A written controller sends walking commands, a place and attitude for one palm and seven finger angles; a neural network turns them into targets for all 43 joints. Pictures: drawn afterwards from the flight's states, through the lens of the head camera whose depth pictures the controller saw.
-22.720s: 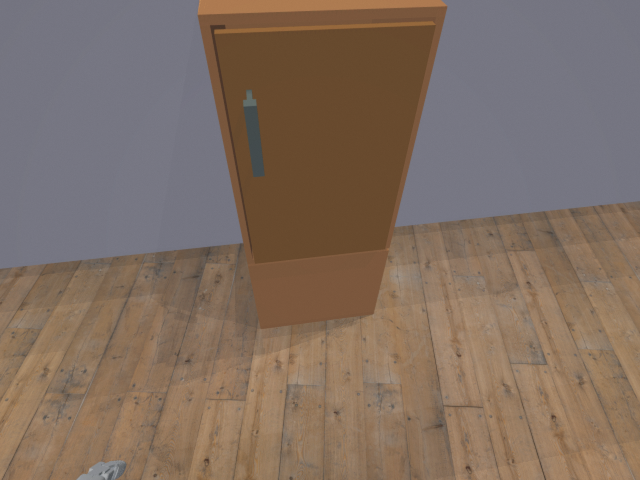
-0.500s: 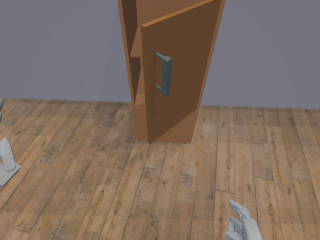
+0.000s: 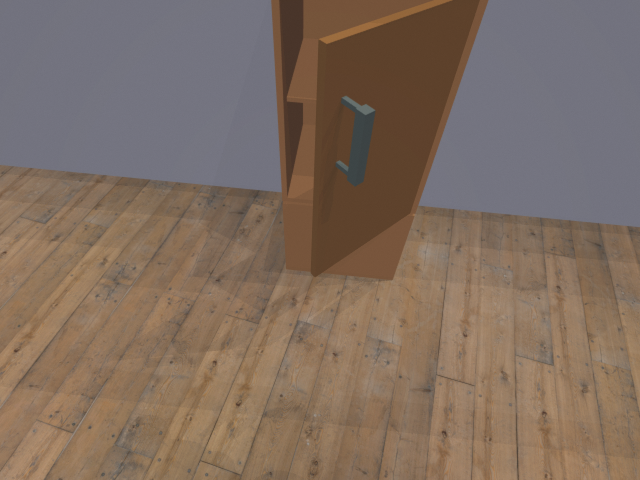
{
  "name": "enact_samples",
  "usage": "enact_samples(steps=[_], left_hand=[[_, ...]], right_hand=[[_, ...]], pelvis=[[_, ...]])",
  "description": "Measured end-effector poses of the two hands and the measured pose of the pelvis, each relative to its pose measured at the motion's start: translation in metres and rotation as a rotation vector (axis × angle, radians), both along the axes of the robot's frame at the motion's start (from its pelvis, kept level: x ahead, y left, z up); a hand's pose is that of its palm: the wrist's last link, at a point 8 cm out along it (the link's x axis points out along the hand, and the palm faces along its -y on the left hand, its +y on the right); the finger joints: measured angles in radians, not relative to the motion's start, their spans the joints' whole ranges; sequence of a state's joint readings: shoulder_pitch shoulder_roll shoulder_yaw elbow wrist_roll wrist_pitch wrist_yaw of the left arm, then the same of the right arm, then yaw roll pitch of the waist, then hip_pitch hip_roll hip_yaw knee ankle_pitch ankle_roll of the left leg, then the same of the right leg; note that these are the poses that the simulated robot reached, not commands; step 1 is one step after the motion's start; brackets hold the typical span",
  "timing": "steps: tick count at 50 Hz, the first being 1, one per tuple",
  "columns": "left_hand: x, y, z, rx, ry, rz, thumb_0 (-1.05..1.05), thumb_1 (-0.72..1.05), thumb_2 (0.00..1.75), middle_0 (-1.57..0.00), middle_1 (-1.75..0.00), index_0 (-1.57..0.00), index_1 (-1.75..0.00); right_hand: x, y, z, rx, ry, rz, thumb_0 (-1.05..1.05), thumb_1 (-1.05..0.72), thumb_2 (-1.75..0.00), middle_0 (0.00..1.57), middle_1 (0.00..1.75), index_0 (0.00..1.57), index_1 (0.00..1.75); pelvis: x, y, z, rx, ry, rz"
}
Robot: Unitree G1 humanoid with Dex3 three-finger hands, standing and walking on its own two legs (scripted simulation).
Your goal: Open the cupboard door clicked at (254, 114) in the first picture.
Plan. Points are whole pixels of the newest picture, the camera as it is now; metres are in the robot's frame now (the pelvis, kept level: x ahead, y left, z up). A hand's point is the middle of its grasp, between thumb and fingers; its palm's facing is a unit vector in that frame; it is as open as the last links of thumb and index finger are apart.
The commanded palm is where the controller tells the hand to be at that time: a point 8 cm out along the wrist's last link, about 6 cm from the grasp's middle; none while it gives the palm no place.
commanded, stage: let the arm hang, fingers relaxed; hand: left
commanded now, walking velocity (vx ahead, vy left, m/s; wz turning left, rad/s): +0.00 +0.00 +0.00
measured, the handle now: (351, 142) +0.63 -0.01 +0.05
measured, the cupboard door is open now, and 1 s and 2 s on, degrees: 45 45 45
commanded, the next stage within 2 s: look to check the result in 0.66 s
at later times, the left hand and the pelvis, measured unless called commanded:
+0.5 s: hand out of the picture +0.00 +0.18 -0.17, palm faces +0.02 -0.98 -0.19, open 7.3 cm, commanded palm none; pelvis -0.01 +0.01 +0.00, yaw -1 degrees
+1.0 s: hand out of the picture +0.01 +0.20 -0.17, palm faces +0.02 -0.98 -0.21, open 7.4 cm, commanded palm none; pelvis +0.00 +0.01 +0.00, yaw -1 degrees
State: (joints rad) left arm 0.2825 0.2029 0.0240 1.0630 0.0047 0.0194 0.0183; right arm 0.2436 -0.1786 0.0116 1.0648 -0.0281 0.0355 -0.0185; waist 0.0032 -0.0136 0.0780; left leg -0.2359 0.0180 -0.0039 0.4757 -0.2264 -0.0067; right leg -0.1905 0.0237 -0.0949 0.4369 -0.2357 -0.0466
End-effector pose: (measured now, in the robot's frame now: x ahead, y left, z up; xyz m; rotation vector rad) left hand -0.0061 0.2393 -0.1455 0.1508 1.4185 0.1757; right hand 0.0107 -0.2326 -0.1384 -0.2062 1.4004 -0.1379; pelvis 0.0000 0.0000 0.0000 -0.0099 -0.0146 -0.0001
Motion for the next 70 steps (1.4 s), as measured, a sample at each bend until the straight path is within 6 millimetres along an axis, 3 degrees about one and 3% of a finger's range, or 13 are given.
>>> enact_samples(steps=[4, 9, 22, 33, 47, 70], left_hand=[[-0.026, 0.008, 0.007, 0.022, 0.071, 0.01, -0.01, 0.95, 0.9, -0.2, -0.3, -0.2, -0.3], [-0.037, 0.01, 0.012, 0.032, 0.096, 0.013, 0.0, 0.93, 0.9, -0.2, -0.3, -0.2, -0.3], [-0.002, -0.011, 0.003, -0.026, -0.018, -0.009, 0.0, 0.91, 0.9, -0.19, -0.3, -0.2, -0.3], [0.001, -0.005, 0.003, -0.019, -0.02, -0.006, 0.0, 0.92, 0.9, -0.2, -0.3, -0.2, -0.3], [0.002, 0.004, 0.006, 0.001, 0.003, -0.01, 0.0, 0.91, 0.9, -0.2, -0.3, -0.2, -0.3], [0.056, 0.02, 0.015, 0.047, -0.087, -0.053, 0.0, 0.91, 0.9, -0.2, -0.3, -0.2, -0.3]], right_hand=[[-0.021, 0.014, -0.005, 0.038, 0.049, -0.021, 0.0, -0.91, -0.9, 0.2, 0.3, 0.2, 0.29], [-0.037, 0.03, -0.011, 0.076, 0.07, -0.042, 0.0, -0.91, -0.9, 0.2, 0.3, 0.2, 0.29], [-0.041, 0.047, -0.013, 0.1, 0.039, -0.069, 0.0, -0.91, -0.9, 0.2, 0.3, 0.2, 0.29], [-0.04, 0.043, -0.01, 0.079, 0.039, -0.073, 0.0, -0.91, -0.9, 0.2, 0.3, 0.2, 0.29], [-0.02, 0.027, -0.007, 0.049, 0.021, -0.057, 0.0, -0.91, -0.9, 0.2, 0.3, 0.2, 0.29], [0.031, -0.001, 0.0, -0.003, -0.061, -0.021, 0.0, -0.91, -0.9, 0.2, 0.3, 0.2, 0.29]], pelvis=[[-0.003, 0.004, 0.002, 0.001, -0.002, -0.003], [-0.006, 0.008, 0.003, 0.005, -0.006, -0.008], [-0.008, 0.014, 0.002, 0.011, -0.013, -0.015], [-0.006, 0.015, 0.002, 0.011, -0.009, -0.013], [0.0, 0.014, 0.004, 0.01, -0.006, -0.014], [0.013, 0.01, 0.006, 0.012, 0.0, -0.023]])
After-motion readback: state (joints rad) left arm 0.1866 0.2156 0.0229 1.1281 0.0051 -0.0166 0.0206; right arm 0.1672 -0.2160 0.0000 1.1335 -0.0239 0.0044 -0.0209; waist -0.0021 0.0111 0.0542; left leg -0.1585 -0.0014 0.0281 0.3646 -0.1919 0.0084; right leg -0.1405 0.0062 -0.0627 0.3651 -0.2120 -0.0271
